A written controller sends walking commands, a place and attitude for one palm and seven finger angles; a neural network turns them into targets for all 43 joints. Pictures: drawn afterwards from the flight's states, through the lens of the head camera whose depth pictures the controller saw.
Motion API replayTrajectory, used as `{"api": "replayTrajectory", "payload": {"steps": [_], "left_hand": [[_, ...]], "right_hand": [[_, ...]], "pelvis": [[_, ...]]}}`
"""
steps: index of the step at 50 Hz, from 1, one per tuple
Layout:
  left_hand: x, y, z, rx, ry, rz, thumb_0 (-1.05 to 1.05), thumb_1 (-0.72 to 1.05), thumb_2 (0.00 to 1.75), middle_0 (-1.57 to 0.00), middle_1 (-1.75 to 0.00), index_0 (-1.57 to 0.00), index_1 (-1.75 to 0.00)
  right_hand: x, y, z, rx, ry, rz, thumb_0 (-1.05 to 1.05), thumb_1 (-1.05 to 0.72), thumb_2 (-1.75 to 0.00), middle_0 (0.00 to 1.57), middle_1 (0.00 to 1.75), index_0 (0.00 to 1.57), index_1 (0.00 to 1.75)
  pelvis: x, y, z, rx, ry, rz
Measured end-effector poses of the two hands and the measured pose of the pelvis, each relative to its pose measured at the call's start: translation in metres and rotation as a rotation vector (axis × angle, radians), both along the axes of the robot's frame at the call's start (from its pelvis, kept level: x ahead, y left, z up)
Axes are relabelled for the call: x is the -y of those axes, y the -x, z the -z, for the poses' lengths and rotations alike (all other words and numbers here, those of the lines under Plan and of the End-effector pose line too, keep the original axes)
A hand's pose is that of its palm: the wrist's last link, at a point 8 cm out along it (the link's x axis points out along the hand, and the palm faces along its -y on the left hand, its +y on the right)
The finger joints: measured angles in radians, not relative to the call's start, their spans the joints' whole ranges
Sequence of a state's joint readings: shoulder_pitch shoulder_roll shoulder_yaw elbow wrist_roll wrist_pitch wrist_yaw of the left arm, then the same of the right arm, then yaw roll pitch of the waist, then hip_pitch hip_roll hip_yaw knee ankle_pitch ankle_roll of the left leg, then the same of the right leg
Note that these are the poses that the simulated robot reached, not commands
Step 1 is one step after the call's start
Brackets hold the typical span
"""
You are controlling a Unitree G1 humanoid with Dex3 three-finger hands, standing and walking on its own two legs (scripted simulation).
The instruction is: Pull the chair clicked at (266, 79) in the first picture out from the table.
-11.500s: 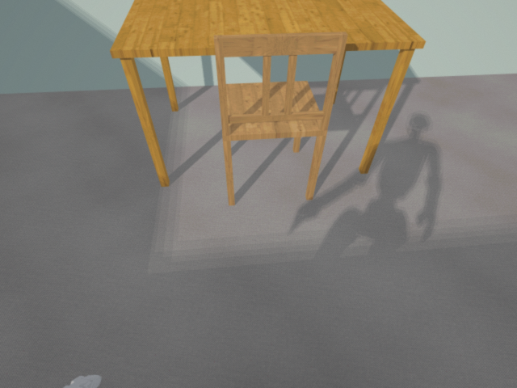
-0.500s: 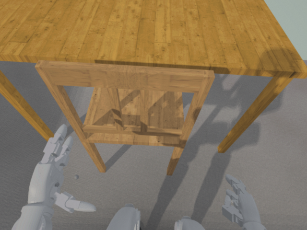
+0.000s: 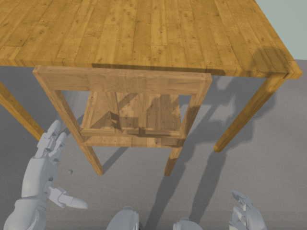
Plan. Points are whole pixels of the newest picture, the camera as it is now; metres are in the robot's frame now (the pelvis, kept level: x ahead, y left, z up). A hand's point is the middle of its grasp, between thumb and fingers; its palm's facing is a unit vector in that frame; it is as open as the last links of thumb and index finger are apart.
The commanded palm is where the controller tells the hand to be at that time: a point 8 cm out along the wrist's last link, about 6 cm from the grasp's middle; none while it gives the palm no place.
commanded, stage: raise the hand toward the chair's back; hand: left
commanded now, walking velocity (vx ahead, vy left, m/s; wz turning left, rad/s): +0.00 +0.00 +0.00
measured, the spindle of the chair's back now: (115, 113) +0.46 +0.15 -0.04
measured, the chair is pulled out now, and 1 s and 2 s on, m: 0.00 0.00 0.00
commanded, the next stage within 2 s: aim the fingers beside a spindle in 0.26 s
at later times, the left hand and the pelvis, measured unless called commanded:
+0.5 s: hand (80, 170) +0.25 +0.18 +0.03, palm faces +0.05 -1.00 -0.05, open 16.9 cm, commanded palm +0.23 +0.24 +0.04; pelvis +0.00 -0.02 +0.00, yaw +1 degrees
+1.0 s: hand (96, 160) +0.28 +0.16 +0.02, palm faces +0.03 -1.00 -0.04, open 16.9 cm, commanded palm +0.26 +0.21 +0.02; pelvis +0.00 -0.03 -0.02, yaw +0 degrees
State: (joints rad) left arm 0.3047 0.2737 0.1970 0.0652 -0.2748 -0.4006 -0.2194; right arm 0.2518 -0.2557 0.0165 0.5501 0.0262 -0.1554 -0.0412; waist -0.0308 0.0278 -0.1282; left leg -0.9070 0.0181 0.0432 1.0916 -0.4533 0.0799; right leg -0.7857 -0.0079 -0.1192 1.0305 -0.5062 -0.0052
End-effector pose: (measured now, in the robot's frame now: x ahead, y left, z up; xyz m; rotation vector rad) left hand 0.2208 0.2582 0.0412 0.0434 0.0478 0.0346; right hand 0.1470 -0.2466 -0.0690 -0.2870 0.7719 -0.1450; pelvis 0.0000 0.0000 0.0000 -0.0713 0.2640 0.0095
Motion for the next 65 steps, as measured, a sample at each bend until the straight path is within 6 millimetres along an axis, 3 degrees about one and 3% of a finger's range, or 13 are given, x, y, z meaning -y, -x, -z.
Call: {"api": "replayTrajectory", "payload": {"steps": [24, 39, 65], "left_hand": [[0.021, -0.003, 0.002, 0.004, -0.007, -0.014, -0.01, -0.50, 0.30, -0.06, -0.08, -0.06, -0.08], [0.039, -0.024, 0.014, 0.012, 0.004, 0.008, -0.02, -0.50, 0.30, -0.06, -0.08, -0.06, -0.08], [0.060, -0.056, 0.036, 0.031, 0.019, 0.015, -0.02, -0.50, 0.30, -0.06, -0.08, -0.06, -0.08]], "right_hand": [[0.012, -0.021, 0.008, 0.029, -0.037, -0.025, 0.01, -0.90, -0.90, 0.21, 0.30, 0.21, 0.30], [0.031, -0.011, 0.022, -0.015, -0.024, 0.001, 0.01, -0.90, -0.90, 0.21, 0.30, 0.21, 0.30], [0.027, -0.003, 0.043, -0.085, -0.043, 0.007, 0.01, -0.90, -0.90, 0.21, 0.30, 0.21, 0.30]], "pelvis": [[0.022, -0.004, 0.003, -0.010, -0.015, -0.005], [0.030, -0.004, 0.011, -0.035, -0.023, 0.002], [0.029, 0.000, 0.024, -0.074, -0.028, 0.016]]}}
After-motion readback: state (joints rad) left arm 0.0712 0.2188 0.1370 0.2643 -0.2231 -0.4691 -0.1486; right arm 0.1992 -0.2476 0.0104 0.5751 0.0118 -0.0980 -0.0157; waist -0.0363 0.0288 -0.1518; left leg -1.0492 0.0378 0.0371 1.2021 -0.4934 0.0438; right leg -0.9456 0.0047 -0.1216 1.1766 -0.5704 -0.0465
